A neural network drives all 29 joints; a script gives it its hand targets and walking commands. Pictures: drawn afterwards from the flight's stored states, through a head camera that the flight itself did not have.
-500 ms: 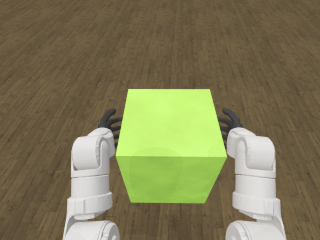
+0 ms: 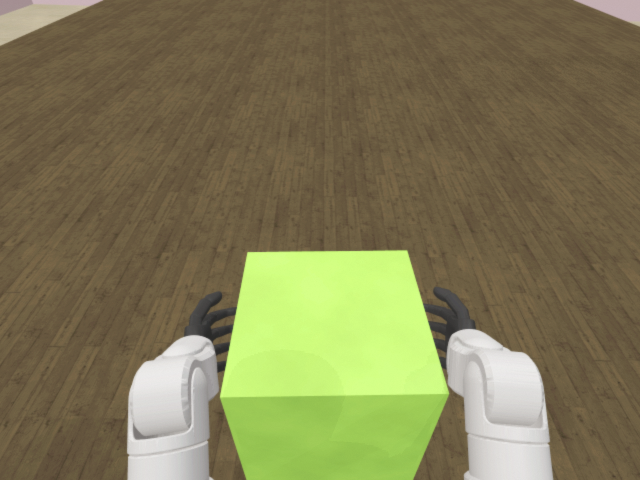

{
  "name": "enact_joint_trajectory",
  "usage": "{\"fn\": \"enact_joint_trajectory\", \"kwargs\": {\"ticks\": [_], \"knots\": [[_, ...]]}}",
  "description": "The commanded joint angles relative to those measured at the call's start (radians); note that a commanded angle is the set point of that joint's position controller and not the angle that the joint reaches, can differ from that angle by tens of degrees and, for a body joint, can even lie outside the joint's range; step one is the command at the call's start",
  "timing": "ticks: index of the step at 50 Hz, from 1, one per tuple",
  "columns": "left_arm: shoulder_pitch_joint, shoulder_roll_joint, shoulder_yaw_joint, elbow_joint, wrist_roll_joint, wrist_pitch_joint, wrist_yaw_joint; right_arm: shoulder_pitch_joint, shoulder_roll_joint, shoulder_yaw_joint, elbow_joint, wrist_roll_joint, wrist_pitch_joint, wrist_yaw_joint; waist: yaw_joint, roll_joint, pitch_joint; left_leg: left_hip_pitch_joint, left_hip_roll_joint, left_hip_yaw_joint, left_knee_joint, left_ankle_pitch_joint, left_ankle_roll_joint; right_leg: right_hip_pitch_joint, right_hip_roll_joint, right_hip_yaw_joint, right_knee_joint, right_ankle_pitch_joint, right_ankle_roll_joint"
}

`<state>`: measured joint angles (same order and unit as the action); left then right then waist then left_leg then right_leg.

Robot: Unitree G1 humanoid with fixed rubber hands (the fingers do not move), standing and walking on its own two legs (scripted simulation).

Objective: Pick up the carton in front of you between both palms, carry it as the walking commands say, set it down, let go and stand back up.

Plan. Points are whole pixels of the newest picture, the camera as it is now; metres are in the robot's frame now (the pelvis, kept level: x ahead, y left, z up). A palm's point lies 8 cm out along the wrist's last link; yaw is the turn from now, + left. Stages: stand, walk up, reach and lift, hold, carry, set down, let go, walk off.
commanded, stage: carry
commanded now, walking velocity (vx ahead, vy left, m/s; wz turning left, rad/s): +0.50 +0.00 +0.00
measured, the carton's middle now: (328, 372) +0.28 +0.00 +0.01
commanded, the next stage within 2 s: none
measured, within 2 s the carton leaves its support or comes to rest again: neither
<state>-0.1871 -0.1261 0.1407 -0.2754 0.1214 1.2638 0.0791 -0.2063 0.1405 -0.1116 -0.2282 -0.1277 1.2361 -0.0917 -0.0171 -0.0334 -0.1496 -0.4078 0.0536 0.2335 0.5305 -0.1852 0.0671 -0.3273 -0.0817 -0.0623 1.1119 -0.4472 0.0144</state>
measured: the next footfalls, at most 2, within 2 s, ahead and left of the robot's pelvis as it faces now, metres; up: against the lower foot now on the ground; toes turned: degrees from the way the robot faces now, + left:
right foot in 0.34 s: +0.38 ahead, -0.13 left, +0.00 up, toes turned +12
left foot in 0.56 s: +0.30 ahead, +0.10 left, +0.00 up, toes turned +5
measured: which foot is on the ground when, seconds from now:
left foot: down 0.00-0.36, up 0.38-0.54, down 0.56-1.00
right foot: up 0.00-0.32, down 0.34-1.00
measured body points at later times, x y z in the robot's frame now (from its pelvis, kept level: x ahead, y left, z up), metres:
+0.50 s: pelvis +0.26 -0.04 +0.01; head +0.27 -0.05 +0.46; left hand +0.53 +0.13 +0.08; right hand +0.55 -0.17 +0.07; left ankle +0.19 +0.09 -0.71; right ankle +0.34 -0.11 -0.73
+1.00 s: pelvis +0.35 -0.01 +0.00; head +0.32 -0.01 +0.45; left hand +0.62 +0.15 +0.09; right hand +0.63 -0.15 +0.09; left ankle +0.26 +0.09 -0.73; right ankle +0.34 -0.11 -0.73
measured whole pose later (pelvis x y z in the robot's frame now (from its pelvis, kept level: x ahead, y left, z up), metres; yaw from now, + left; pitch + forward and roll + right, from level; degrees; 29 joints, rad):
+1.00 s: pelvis +0.35 -0.01 +0.00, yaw +3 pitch +4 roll +0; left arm -0.18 -0.14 0.12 -0.28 0.12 1.22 0.08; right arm -0.18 0.14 -0.12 -0.28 -0.13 1.22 -0.08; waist 0.00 0.01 -0.15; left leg -0.20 0.05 0.13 0.55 -0.40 -0.01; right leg -0.32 -0.07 -0.22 0.58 -0.31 -0.02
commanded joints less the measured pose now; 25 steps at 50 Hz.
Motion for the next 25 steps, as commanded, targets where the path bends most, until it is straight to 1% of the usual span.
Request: {"fn": "enact_joint_trajectory", "kwargs": {"ticks": [1, 2, 4, 6, 7, 9, 11, 13, 14, 15, 16, 17, 18, 19, 20, 21, 22, 23, 24, 25], "knots": [[-0.527, -0.942, -0.743, -0.065, -0.418, -0.029, -0.249, -0.485, 0.947, 0.692, -0.093, 0.441, -0.011, 0.273, 0.006, 0.105, -0.220, 0.409, 0.299, -0.420, -0.305, 0.043, 0.064, -0.321, -0.065, 0.069, 0.026, 0.108, -0.028], [-0.523, -0.947, -0.750, -0.067, -0.412, -0.040, -0.244, -0.490, 0.953, 0.701, -0.098, 0.446, -0.019, 0.276, 0.008, 0.131, -0.218, 0.378, 0.279, -0.366, -0.331, -0.003, 0.055, -0.299, -0.058, 0.046, -0.028, 0.146, -0.023], [-0.491, -0.961, -0.755, -0.056, -0.402, -0.054, -0.234, -0.471, 0.937, 0.708, -0.100, 0.451, -0.026, 0.279, 0.009, 0.163, -0.198, 0.350, 0.260, -0.294, -0.382, -0.075, 0.062, -0.291, -0.055, 0.011, -0.148, 0.201, -0.008], [-0.457, -0.946, -0.750, -0.054, -0.386, -0.060, -0.227, -0.452, 0.913, 0.712, -0.106, 0.453, -0.029, 0.282, 0.008, 0.151, -0.168, 0.363, 0.250, -0.251, -0.413, -0.064, 0.074, -0.305, -0.053, -0.019, -0.288, 0.258, 0.008], [-0.444, -0.938, -0.746, -0.053, -0.381, -0.060, -0.224, -0.447, 0.902, 0.712, -0.111, 0.452, -0.029, 0.282, 0.007, 0.142, -0.145, 0.366, 0.235, -0.214, -0.406, 0.018, 0.071, -0.297, -0.044, -0.041, -0.359, 0.288, 0.012], [-0.418, -0.919, -0.740, -0.058, -0.377, -0.057, -0.221, -0.428, 0.877, 0.708, -0.121, 0.447, -0.025, 0.279, 0.006, 0.153, -0.120, 0.379, 0.205, -0.137, -0.353, 0.250, 0.051, -0.258, -0.012, -0.090, -0.463, 0.338, 0.008], [-0.404, -0.897, -0.734, -0.064, -0.377, -0.047, -0.223, -0.392, 0.858, 0.697, -0.116, 0.431, -0.018, 0.275, 0.001, 0.176, -0.115, 0.398, 0.185, -0.088, -0.302, 0.392, 0.028, -0.213, 0.016, -0.124, -0.527, 0.398, 0.003], [-0.408, -0.882, -0.732, -0.071, -0.385, -0.037, -0.228, -0.374, 0.846, 0.687, -0.111, 0.412, -0.012, 0.271, -0.001, 0.189, -0.106, 0.399, 0.173, -0.059, -0.244, 0.476, 0.005, -0.145, 0.033, -0.143, -0.585, 0.464, -0.001], [-0.409, -0.876, -0.730, -0.073, -0.389, -0.031, -0.231, -0.373, 0.842, 0.683, -0.109, 0.406, -0.008, 0.270, 0.001, 0.186, -0.101, 0.392, 0.165, -0.044, -0.199, 0.475, -0.010, -0.094, 0.042, -0.153, -0.630, 0.492, -0.003], [-0.405, -0.872, -0.727, -0.070, -0.389, -0.027, -0.235, -0.379, 0.837, 0.682, -0.106, 0.402, -0.005, 0.268, 0.012, 0.161, -0.102, 0.367, 0.144, -0.015, -0.121, 0.454, -0.035, -0.002, 0.057, -0.177, -0.715, 0.556, -0.004], [-0.404, -0.862, -0.723, -0.069, -0.387, -0.024, -0.239, -0.377, 0.826, 0.678, -0.100, 0.396, -0.001, 0.267, 0.018, 0.127, -0.107, 0.316, 0.120, -0.003, -0.039, 0.451, -0.068, 0.120, 0.054, -0.186, -0.776, 0.620, -0.002], [-0.403, -0.846, -0.715, -0.064, -0.383, -0.019, -0.242, -0.375, 0.810, 0.674, -0.094, 0.390, 0.002, 0.265, 0.022, 0.095, -0.146, 0.220, 0.105, -0.012, 0.054, 0.302, -0.108, 0.283, -0.042, -0.102, -0.754, 0.787, -0.006], [-0.399, -0.834, -0.705, -0.046, -0.378, -0.018, -0.245, -0.402, 0.810, 0.686, -0.105, 0.397, 0.012, 0.262, 0.032, -0.089, -0.251, 0.065, 0.058, -0.043, 0.261, -0.097, -0.134, 0.506, -0.254, 0.121, -0.657, 1.194, -0.092], [-0.371, -0.847, -0.688, -0.003, -0.380, -0.025, -0.246, -0.406, 0.834, 0.696, -0.109, 0.410, 0.021, 0.261, 0.032, -0.213, -0.349, -0.039, -0.008, -0.103, 0.368, -0.368, -0.139, 0.609, -0.332, 0.273, -0.683, 1.165, -0.221], [-0.370, -0.884, -0.695, -0.019, -0.392, -0.035, -0.248, -0.418, 0.850, 0.702, -0.115, 0.417, 0.015, 0.264, 0.029, -0.166, -0.330, -0.052, 0.004, -0.164, 0.380, -0.423, -0.126, 0.537, -0.330, 0.281, -0.745, 1.032, -0.229], [-0.400, -0.922, -0.704, -0.043, -0.402, -0.045, -0.250, -0.454, 0.882, 0.713, -0.130, 0.427, 0.004, 0.267, 0.027, -0.138, -0.327, -0.044, 0.015, -0.193, 0.335, -0.441, -0.105, 0.501, -0.306, 0.242, -0.779, 0.907, -0.208], [-0.429, -0.957, -0.711, -0.062, -0.411, -0.053, -0.252, -0.482, 0.907, 0.722, -0.143, 0.433, -0.007, 0.267, 0.024, -0.110, -0.302, -0.001, 0.035, -0.202, 0.225, -0.437, -0.095, 0.427, -0.275, 0.175, -0.799, 0.827, -0.171], [-0.443, -0.976, -0.717, -0.073, -0.416, -0.061, -0.255, -0.499, 0.924, 0.731, -0.156, 0.436, -0.017, 0.265, 0.025, -0.121, -0.290, 0.048, 0.034, -0.192, 0.113, -0.396, -0.094, 0.374, -0.243, 0.117, -0.818, 0.729, -0.142], [-0.442, -0.985, -0.722, -0.077, -0.418, -0.067, -0.256, -0.497, 0.930, 0.740, -0.164, 0.433, -0.025, 0.262, 0.027, -0.125, -0.298, 0.098, 0.010, -0.162, 0.061, -0.327, -0.095, 0.349, -0.219, 0.084, -0.830, 0.667, -0.126], [-0.429, -0.985, -0.725, -0.077, -0.417, -0.072, -0.257, -0.475, 0.938, 0.745, -0.161, 0.428, -0.031, 0.258, 0.027, -0.124, -0.314, 0.134, 0.005, -0.146, 0.022, -0.263, -0.096, 0.342, -0.208, 0.059, -0.828, 0.624, -0.118]]}}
